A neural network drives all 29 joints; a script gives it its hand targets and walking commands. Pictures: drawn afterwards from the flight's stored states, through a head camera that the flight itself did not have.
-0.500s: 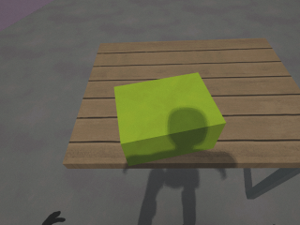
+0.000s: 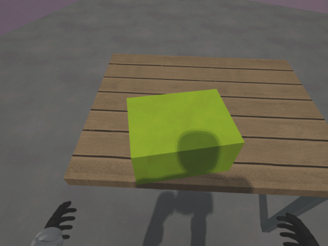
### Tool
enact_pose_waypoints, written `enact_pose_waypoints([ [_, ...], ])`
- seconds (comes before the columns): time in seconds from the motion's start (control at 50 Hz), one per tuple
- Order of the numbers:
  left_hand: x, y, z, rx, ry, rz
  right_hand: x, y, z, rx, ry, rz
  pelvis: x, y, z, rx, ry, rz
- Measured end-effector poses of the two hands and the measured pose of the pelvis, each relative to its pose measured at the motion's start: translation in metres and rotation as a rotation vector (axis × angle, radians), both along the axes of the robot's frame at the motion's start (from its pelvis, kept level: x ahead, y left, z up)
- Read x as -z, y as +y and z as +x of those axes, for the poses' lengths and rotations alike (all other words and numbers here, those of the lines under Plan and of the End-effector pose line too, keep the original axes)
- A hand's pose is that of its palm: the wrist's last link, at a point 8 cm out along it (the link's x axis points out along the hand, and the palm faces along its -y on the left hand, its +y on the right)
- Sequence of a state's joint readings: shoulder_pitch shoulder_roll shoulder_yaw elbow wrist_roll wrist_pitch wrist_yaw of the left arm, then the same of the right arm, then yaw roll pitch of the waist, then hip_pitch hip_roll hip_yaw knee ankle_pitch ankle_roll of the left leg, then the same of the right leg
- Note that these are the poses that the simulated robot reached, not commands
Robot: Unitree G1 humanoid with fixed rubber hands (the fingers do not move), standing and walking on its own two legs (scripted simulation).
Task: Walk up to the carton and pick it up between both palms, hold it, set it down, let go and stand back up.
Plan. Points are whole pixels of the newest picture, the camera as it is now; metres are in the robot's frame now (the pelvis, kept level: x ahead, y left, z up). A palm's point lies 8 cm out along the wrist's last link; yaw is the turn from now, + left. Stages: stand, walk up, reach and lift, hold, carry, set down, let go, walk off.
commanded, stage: reach and lift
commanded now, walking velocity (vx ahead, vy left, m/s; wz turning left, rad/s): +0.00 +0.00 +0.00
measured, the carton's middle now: (178, 134) +0.45 -0.01 -0.04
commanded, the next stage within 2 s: none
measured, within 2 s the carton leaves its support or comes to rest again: neither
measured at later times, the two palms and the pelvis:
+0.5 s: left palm (63, 228) +0.17 +0.26 -0.03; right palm (307, 240) +0.16 -0.29 -0.03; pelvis +0.00 -0.01 +0.01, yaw -1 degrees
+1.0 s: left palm (73, 219) +0.19 +0.23 -0.01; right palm (294, 231) +0.17 -0.26 -0.01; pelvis +0.02 +0.02 +0.01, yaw -2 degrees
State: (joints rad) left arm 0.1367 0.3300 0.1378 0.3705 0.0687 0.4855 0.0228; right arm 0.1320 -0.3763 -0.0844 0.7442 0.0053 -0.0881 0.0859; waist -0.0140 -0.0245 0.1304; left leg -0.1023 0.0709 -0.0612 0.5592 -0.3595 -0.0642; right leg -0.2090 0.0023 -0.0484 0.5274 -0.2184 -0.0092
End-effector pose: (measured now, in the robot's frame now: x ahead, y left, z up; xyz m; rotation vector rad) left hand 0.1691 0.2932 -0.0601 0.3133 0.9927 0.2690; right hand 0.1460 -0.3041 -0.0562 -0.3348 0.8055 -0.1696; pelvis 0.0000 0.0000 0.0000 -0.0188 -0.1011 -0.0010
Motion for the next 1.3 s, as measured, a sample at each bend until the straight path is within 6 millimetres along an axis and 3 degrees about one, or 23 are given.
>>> enact_pose_waypoints([
  [0.18,-0.018,-0.011,-0.008,0.035,-0.081,-0.022,0.007,0.03,-0.011,0.013,-0.03,0.103,-0.004,0.009,-0.007,0.019,-0.013,0.0],
  [0.3,-0.026,-0.024,-0.001,0.036,-0.147,-0.031,0.003,0.024,-0.012,0.015,-0.074,0.11,-0.005,0.007,-0.005,0.027,-0.019,0.002],
  [0.46,-0.034,-0.037,0.005,0.0,-0.246,-0.056,-0.025,0.014,0.01,-0.039,-0.149,0.094,-0.01,-0.004,0.0,0.021,0.005,0.016],
  [0.66,-0.03,-0.038,-0.01,-0.034,-0.317,-0.079,-0.029,0.034,0.014,-0.067,-0.164,0.154,-0.013,-0.003,0.003,0.014,0.043,0.012],
  [0.8,-0.042,-0.044,0.003,0.004,-0.415,-0.092,-0.029,0.05,0.02,-0.035,-0.254,0.217,-0.013,0.008,0.011,0.024,0.048,0.006],
  [0.96,-0.051,-0.057,0.017,0.02,-0.498,-0.117,-0.036,0.046,0.025,-0.041,-0.314,0.237,-0.014,0.017,0.022,0.04,0.035,-0.002],
  [1.14,-0.052,-0.074,0.015,-0.001,-0.568,-0.153,-0.058,0.042,0.037,-0.114,-0.363,0.233,-0.013,0.014,0.023,0.044,0.046,-0.003],
  [1.3,-0.068,-0.083,0.017,-0.003,-0.676,-0.158,-0.062,0.045,0.043,-0.134,-0.416,0.271,-0.012,0.009,0.02,0.044,0.062,-0.001],
])
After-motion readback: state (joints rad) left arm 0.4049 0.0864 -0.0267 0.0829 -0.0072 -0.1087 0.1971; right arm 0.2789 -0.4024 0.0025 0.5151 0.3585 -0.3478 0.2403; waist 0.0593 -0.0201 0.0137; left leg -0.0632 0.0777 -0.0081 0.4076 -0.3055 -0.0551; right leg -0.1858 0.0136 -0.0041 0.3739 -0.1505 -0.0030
